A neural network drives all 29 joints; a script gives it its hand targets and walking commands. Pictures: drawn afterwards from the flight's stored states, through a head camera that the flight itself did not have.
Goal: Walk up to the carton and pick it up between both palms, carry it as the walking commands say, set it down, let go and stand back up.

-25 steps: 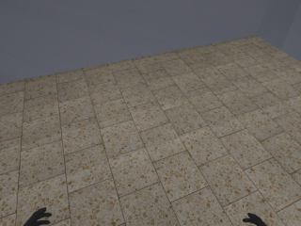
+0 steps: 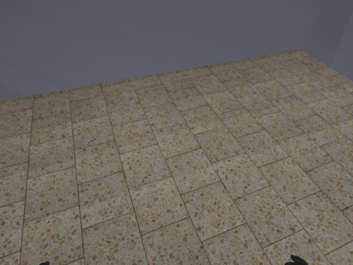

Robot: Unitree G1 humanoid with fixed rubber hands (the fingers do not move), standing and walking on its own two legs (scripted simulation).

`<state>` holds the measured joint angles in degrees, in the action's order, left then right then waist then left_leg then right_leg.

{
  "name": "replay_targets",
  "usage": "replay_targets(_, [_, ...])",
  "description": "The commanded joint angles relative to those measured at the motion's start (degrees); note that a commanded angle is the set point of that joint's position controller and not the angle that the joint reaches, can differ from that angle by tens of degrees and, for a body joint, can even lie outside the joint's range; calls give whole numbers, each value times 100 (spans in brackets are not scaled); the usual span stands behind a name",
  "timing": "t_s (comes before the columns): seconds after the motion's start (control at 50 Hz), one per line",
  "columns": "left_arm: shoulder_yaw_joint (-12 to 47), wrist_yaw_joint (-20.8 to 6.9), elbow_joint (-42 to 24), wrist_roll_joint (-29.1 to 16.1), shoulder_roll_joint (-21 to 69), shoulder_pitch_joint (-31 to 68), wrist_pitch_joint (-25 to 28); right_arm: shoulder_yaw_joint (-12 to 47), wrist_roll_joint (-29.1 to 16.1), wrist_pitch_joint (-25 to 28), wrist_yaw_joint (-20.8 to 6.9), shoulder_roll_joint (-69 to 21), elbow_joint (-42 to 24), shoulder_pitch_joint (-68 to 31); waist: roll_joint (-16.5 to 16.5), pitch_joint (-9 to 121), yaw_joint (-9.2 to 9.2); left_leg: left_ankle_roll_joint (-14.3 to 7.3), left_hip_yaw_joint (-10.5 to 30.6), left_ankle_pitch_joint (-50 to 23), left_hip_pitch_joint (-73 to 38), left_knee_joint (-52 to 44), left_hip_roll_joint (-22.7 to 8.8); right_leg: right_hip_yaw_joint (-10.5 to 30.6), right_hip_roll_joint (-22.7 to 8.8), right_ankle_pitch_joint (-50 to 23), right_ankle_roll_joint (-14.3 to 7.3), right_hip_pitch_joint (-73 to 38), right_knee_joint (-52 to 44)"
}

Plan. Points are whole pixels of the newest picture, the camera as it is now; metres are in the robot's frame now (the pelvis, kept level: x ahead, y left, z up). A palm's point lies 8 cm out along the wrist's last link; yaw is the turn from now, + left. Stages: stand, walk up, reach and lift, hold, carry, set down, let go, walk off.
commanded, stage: stand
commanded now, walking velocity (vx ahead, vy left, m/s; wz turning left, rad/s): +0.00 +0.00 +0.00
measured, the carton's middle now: out of the picture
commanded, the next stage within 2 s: walk up in 0.18 s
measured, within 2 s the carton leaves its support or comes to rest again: neither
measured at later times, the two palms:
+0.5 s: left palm out of the picture +0.11 +0.32 -0.11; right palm out of the picture +0.10 -0.32 -0.10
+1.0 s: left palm out of the picture -0.07 +0.28 -0.15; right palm (263, 252) +0.19 -0.22 -0.10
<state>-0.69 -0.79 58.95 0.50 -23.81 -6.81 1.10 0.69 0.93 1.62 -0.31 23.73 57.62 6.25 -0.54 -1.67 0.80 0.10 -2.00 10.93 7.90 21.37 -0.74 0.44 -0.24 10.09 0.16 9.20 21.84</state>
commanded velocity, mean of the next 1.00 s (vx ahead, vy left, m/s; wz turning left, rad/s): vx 0.01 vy -0.01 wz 0.32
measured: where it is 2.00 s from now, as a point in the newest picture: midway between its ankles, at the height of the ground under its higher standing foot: outside the picture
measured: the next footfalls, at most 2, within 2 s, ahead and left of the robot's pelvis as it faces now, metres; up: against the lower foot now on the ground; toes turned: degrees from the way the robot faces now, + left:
left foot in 0.84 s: +0.02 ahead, +0.13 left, +0.00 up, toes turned +21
right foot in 1.22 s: +0.02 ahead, -0.15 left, +0.00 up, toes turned +24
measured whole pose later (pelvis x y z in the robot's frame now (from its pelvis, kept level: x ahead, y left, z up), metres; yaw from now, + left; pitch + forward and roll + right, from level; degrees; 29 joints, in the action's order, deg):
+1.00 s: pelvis -0.04 -0.01 -0.01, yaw +22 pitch -2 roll -2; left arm -2.5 0.9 51.6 1.0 -18.6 -9.2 -2.7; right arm -2.1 1.7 -3.4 -0.5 17.1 48.0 5.5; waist -2.4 -6.9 1.2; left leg -1.1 1.3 11.6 18.6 32.1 -0.5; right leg -3.7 -4.1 27.9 2.8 24.1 57.1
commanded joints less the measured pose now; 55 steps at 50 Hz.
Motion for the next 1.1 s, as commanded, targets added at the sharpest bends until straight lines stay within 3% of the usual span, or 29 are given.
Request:
replay_targets(0.0, [-89, 26, -219, -3, -780, 327, 73, -197, -14, 50, 9, 940, -224, -262, 119, 138, -92, -167, 671, 254, 20, -591, -700, 528, -602, 17, -176, 147, -374])
replay_targets(0.04, [-175, 51, -100, 29, -922, 77, 77, -236, 30, 16, 11, 1072, -81, -170, 286, -11, 13, -178, 568, 389, 104, -516, -587, 670, -546, 166, -178, 104, -578])
replay_targets(0.06, [-172, 46, -166, 54, -1066, 337, 64, -181, -3, 0, 20, 910, -189, -267, -125, 152, -153, -177, 622, 160, 10, -570, -634, 579, -576, 139, -141, 38, -481])
replay_targets(0.08, [-182, 68, -181, 48, -1006, 306, 67, -238, 27, -10, 12, 1030, -203, -374, 152, 73, -66, -217, 609, -49, 19, -471, -640, 586, -599, -49, -155, 105, -576])
replay_targets(0.1, [-144, 67, -203, -24, -943, 269, 66, -225, -29, 4, 14, 1016, -179, -192, -153, 186, -98, -190, 690, 33, 176, -533, -671, 589, -645, -262, -175, -85, -434])
replay_targets(0.14, [-126, 62, -120, -13, -892, 113, 94, -196, 12, 27, -3, 1079, -63, -179, 143, 279, -38, -196, 621, -186, -90, -426, -627, 608, -666, -313, -158, -73, -479])
replay_targets(0.3, [-149, 79, -51, -21, -944, 264, 17, -188, -24, 8, 25, 1070, -106, -280, 81, 195, -34, -138, 552, -403, -16, -428, -678, 561, -678, -593, -151, -86, -431])
replay_targets(0.34, [-172, 93, 19, 24, -1022, 76, 14, -175, 14, 16, 30, 1082, -29, -128, -12, 135, -37, -192, 641, -179, -40, -465, -696, 597, -658, -506, -168, -58, -558])
replay_targets(0.36, [-295, 59, -336, 3, -463, 464, -211, -526, 116, -325, 101, 758, 61, 418, 292, -76, -193, -376, 1453, 342, -50, -274, -1212, -212, -469, 614, 88, 659, 582])
replay_targets(0.38, [-248, 196, -567, 13, -309, 207, -284, -542, 145, -341, 63, 875, -352, 216, 825, -583, -49, -643, 1999, -1705, 911, -190, -1169, -184, -268, 442, 146, 378, 777])
replay_targets(0.4, [-238, 271, -517, 3, -346, -70, -266, -538, 129, -360, 0, 852, -492, 50, 931, -386, 63, -636, 1916, -2335, 1053, -91, -1097, -95, -220, 618, 108, 76, 893])
replay_targets(0.44, [-277, 290, -603, 14, -369, -231, -290, -459, 89, -385, -53, 673, -651, -189, 657, -185, 258, -439, 1891, -2084, 1285, 6, -981, -29, -311, 477, 42, -168, 731])
replay_targets(0.46, [-236, 280, -570, 27, -330, -503, -275, -510, 57, -437, -52, 750, -835, -503, 963, 10, 323, -441, 1623, -1534, 1088, 155, -888, -149, -260, 589, 35, -166, 684])
replay_targets(0.5, [-308, 252, -555, 17, -561, -803, -240, -530, 73, -385, -85, 488, -1152, -558, 218, 552, 473, -79, 923, -1281, 1574, 1140, -408, 362, -923, -268, -250, -843, 293])
replay_targets(0.52, [-356, 257, -575, 39, -758, -973, -259, -505, 29, -385, -91, 223, -1234, -583, -634, 633, 585, 124, 211, -459, 1902, 2207, 326, 1011, -1641, -1146, -636, -1082, -269])
replay_targets(0.54, [-404, 316, -743, 15, -778, -695, -297, -454, 91, -414, -62, 5, -1227, -146, -1275, 778, 459, 168, 255, 2291, 2441, 3195, 414, 1368, -2445, -2438, -1231, -1247, -294])
replay_targets(0.6, [-406, 282, -1045, 15, -339, 293, -303, -529, -1, -512, -116, -2, -1050, 333, -867, 789, -180, 180, 252, 1980, 1794, 3508, -135, 190, -2024, -3102, -950, -673, 343])
replay_targets(0.64, [-441, 294, -996, 66, -284, 39, -299, -484, -72, -559, -176, -109, -1066, 99, -623, 600, -116, 141, 165, 1584, 1516, 2558, -93, -74, -1739, -2756, -666, -588, 451])
replay_targets(0.66, [-408, 292, -935, 49, -232, -19, -288, -499, -76, -553, -172, -187, -1116, 98, -968, 502, -108, 117, 207, 1328, 1435, 2270, -39, -301, -1659, -2596, -490, -633, 384])
replay_targets(0.74, [-452, 249, -769, 37, -360, -302, -276, -500, -141, -500, -206, -177, -1043, 219, -1076, 412, -209, 73, -93, 499, 616, 788, -94, -517, -1575, -2226, -362, -311, 1091])
replay_targets(0.76, [-457, 195, -765, 54, -345, -324, -247, -566, -117, -468, -191, 57, -926, 285, -550, 328, -259, -64, 322, -536, 175, 524, -376, -568, -1340, -1110, -245, 189, 1473])
replay_targets(0.78, [-413, 179, -916, 61, -98, -269, -260, -655, -69, -441, -165, 509, -813, 376, 1149, 237, -224, -391, 1735, -2161, 0, 90, -1235, -878, -627, 1098, 32, 1050, 2113])
replay_targets(0.8, [-364, 195, -1021, 62, -63, -62, -310, -723, 9, -427, -168, 827, -850, 472, 1815, 3, -319, -758, 2957, -2208, -56, -348, -1876, -380, -316, 2456, 266, 1869, 2830])
replay_targets(0.84, [-330, 176, -1028, 88, 110, -125, -368, -535, 116, -496, -7, 614, -976, 559, 710, -69, -351, -984, 2162, -1246, 386, -186, -1872, -57, -628, 2349, 346, 2056, 4063])
replay_targets(0.86, [-276, 159, -1008, 78, 162, -177, -355, -494, 132, -499, 24, 462, -1091, 324, 643, -217, -274, -831, 1867, -440, 770, -243, -1565, -110, -591, 2150, 319, 1945, 3941])
replay_targets(0.92, [-195, 167, -891, 17, 176, -618, -362, -586, 68, -456, 64, 331, -1342, -171, 1311, -18, -123, -557, 1431, 408, 1011, -381, -962, -138, -478, 1583, 244, 1500, 3512])
replay_targets(1.04, [-219, 140, -1248, 8, 385, -329, -381, -565, 104, -488, 9, 343, -1350, 376, 1104, 164, -297, -694, 1942, 444, 1055, -496, -972, -275, -188, 1527, 321, 997, 2381])
replay_targets(1.06, [-217, 132, -1210, 15, 360, -511, -388, -547, 113, -493, -12, 332, -1411, 145, 1279, 175, -187, -771, 1898, 541, 1276, -542, -948, -371, -166, 1354, 309, 810, 2247])
replay_targets(1.08, [-202, 140, -1198, -15, 303, -526, -354, -572, 106, -516, -30, 363, -1507, 95, 937, 133, -132, -680, 1887, 739, 1365, -677, -852, -392, -59, 1362, 288, 540, 1870])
